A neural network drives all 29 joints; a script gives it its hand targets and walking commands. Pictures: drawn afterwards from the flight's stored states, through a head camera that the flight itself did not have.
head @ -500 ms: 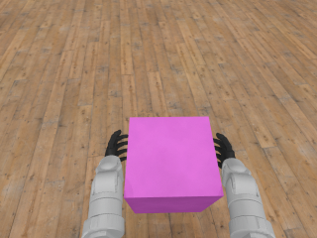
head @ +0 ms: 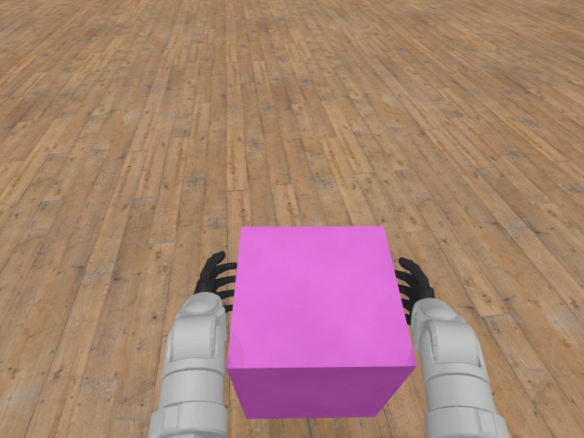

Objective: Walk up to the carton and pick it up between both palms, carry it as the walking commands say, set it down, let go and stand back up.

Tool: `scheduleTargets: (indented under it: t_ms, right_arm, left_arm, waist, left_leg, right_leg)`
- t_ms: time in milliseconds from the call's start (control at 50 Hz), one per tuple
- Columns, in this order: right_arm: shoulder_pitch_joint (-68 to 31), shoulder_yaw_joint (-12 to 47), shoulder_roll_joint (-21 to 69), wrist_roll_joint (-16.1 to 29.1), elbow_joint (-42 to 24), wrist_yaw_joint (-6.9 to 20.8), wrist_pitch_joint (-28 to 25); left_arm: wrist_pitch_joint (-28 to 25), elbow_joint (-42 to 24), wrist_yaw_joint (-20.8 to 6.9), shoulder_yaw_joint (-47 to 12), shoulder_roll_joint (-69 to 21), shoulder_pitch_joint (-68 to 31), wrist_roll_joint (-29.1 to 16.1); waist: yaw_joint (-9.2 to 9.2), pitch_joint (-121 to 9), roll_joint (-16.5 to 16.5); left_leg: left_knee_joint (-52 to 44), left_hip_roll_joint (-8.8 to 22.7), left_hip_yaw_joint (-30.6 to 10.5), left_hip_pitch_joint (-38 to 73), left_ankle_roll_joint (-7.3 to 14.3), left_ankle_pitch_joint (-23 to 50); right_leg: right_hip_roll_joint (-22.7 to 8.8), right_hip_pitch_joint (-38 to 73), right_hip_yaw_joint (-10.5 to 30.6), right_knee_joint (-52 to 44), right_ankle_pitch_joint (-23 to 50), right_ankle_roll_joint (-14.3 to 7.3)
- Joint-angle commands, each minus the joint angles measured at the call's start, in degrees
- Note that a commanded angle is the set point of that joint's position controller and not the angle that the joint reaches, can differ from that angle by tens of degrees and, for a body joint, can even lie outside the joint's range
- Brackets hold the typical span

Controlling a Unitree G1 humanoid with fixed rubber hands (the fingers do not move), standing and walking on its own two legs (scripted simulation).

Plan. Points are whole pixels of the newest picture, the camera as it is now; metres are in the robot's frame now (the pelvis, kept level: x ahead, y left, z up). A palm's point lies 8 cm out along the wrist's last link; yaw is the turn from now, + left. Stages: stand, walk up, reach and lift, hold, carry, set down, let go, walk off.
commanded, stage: reach and lift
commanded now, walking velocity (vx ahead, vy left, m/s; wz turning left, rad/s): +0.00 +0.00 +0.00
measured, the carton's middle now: (311, 327) +0.30 +0.02 -0.03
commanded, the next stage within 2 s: hold in 1.14 s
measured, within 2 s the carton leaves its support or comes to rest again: neither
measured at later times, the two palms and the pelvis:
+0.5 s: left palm (219, 299) +0.30 +0.15 +0.04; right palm (433, 313) +0.29 -0.15 +0.04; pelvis +0.01 +0.00 +0.00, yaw +0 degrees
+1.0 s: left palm (216, 304) +0.29 +0.15 +0.04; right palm (433, 321) +0.28 -0.15 +0.04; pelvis +0.01 +0.00 +0.00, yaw +0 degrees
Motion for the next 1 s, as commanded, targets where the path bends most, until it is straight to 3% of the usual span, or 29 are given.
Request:
scheduleTargets:
  t_ms: [0,40,80,240,260,280,320,340,520,640,680,700,780,860,980]
  right_arm:
    - [-35.6,31.5,50.2,12.2,-3.5,11.2,-1.3]
    - [-34.8,31.4,49.9,12.4,-4.0,11.1,-0.6]
    - [-33.8,30.7,49.2,12.0,-3.7,10.9,-0.1]
    - [-31.9,31.8,49.8,12.0,-6.5,9.8,0.7]
    - [-31.6,32.1,49.4,12.5,-7.3,9.7,0.7]
    - [-30.4,31.8,49.4,12.1,-6.8,9.5,0.8]
    - [-30.2,32.0,49.0,12.0,-7.6,9.3,1.1]
    - [-29.2,31.8,49.1,12.1,-6.7,9.3,1.0]
    - [-27.3,34.0,48.6,13.2,-9.2,9.1,1.1]
    - [-27.8,34.2,48.6,13.4,-10.0,9.3,1.0]
    - [-27.7,34.5,48.7,13.5,-11.0,9.3,0.9]
    - [-27.1,34.2,48.2,13.5,-10.5,9.3,1.0]
    - [-26.1,34.3,48.2,13.3,-10.7,9.2,1.3]
    - [-25.2,34.3,48.0,13.6,-11.1,9.4,1.4]
    - [-26.3,34.7,49.0,13.8,-11.0,9.5,1.3]
  left_arm:
    - [1.0,1.1,-14.2,-32.2,-53.5,-27.7,-14.5]
    - [1.6,0.7,-14.3,-32.0,-52.5,-27.2,-14.3]
    - [2.0,0.6,-14.3,-32.0,-52.7,-27.7,-14.6]
    - [2.0,-2.8,-14.2,-33.3,-51.7,-26.7,-15.0]
    - [2.1,-2.5,-14.2,-33.5,-51.6,-25.6,-14.9]
    - [2.1,-3.1,-14.2,-33.9,-51.6,-26.4,-15.4]
    - [2.1,-2.8,-14.2,-33.0,-50.5,-24.7,-14.5]
    - [2.0,-3.7,-14.1,-34.1,-51.2,-25.6,-15.1]
    - [1.9,-4.8,-13.9,-35.7,-51.1,-23.3,-15.6]
    - [1.9,-5.0,-13.9,-35.7,-51.2,-23.1,-15.5]
    - [1.9,-5.6,-13.7,-36.9,-52.2,-23.3,-16.2]
    - [1.9,-5.9,-13.8,-36.7,-51.9,-23.5,-16.0]
    - [2.2,-5.9,-13.7,-36.7,-51.7,-22.1,-16.2]
    - [2.3,-6.0,-13.8,-36.8,-51.8,-21.8,-16.2]
    - [2.3,-5.3,-14.0,-36.3,-51.3,-21.3,-15.9]
  waist:
    - [0.25,-13.5,0.4]
    - [0.25,-12.0,1.1]
    - [-0.91,-11.8,1.3]
    - [-1.58,-14.6,0.0]
    - [-1.37,-14.5,1.4]
    - [-2.37,-14.0,0.6]
    - [-1.57,-13.7,0.9]
    - [-2.48,-14.1,0.7]
    - [-2.44,-15.3,1.0]
    - [-2.14,-14.3,1.5]
    - [-2.84,-15.4,0.9]
    - [-2.55,-14.8,2.3]
    - [-2.81,-13.7,0.7]
    - [-2.63,-13.9,2.4]
    - [-2.21,-13.0,0.9]
  left_leg:
    - [-1.2,-3.4,-0.7,15.7,0.0,6.0]
    - [-1.5,-3.5,-0.5,15.4,0.0,5.8]
    - [-1.7,-3.5,-0.6,15.6,0.0,6.4]
    - [-1.6,-3.6,-1.1,16.2,0.2,9.6]
    - [-1.6,-4.0,-0.7,15.6,0.0,10.2]
    - [-1.7,-4.0,-0.8,15.8,0.0,9.9]
    - [-2.0,-4.0,-0.8,14.8,0.2,8.8]
    - [-1.9,-3.8,-1.1,15.3,0.0,10.1]
    - [-2.0,-4.0,-1.4,15.5,-0.1,11.2]
    - [-1.9,-3.9,-1.5,14.3,0.0,9.2]
    - [-1.5,-3.5,-2.0,16.2,0.0,10.7]
    - [-1.7,-3.7,-1.6,15.5,-0.2,10.8]
    - [-1.7,-3.5,-2.0,15.9,0.1,10.5]
    - [-1.7,-3.5,-2.0,15.5,-0.1,10.2]
    - [-1.7,-3.5,-1.9,14.9,0.2,8.0]
  right_leg:
    - [2.6,-10.0,0.1,-8.3,3.3,-1.1]
    - [2.5,-9.8,0.3,-8.8,3.6,-1.1]
    - [2.4,-9.6,0.3,-8.8,4.7,-0.9]
    - [2.9,-6.3,0.2,-8.3,10.3,0.0]
    - [2.7,-5.5,0.4,-8.3,11.8,0.0]
    - [2.8,-6.3,0.2,-8.3,12.1,0.3]
    - [2.7,-5.0,0.2,-8.4,12.1,0.3]
    - [3.1,-5.6,0.2,-8.2,12.6,0.3]
    - [3.5,-4.5,-0.3,-8.0,14.7,0.6]
    - [3.5,-4.6,-0.2,-7.8,11.9,0.1]
    - [3.8,-5.3,-0.6,-7.4,12.7,0.2]
    - [3.6,-5.4,-0.4,-7.5,13.0,0.1]
    - [3.8,-5.7,-0.5,-7.6,12.7,0.2]
    - [3.7,-5.2,-0.3,-7.6,12.1,-0.1]
    - [3.6,-5.3,-0.6,-7.4,10.0,-0.1]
